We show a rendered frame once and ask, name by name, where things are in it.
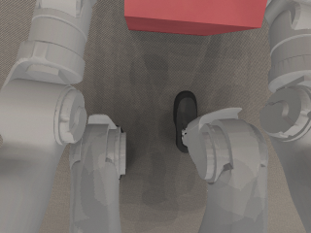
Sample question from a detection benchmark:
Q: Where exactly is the robot shin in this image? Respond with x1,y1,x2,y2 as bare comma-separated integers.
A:
69,114,117,170
182,107,268,168

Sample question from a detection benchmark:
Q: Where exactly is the right robot upper arm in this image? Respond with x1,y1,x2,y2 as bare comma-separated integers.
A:
259,84,311,233

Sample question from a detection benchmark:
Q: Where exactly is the robot right shin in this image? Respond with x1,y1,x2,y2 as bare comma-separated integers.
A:
182,107,268,168

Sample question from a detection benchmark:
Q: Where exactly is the robot left forearm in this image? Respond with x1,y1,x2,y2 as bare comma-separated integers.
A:
0,0,97,93

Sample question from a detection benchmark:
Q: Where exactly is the robot right forearm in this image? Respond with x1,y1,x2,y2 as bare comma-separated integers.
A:
264,0,311,93

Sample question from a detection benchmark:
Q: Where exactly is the robot left shin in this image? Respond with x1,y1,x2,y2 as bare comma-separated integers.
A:
69,114,117,170

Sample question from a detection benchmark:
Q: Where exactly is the carton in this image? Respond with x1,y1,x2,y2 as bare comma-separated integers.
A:
124,0,267,36

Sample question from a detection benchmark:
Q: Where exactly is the left robot upper arm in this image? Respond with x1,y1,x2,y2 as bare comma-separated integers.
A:
0,78,87,233

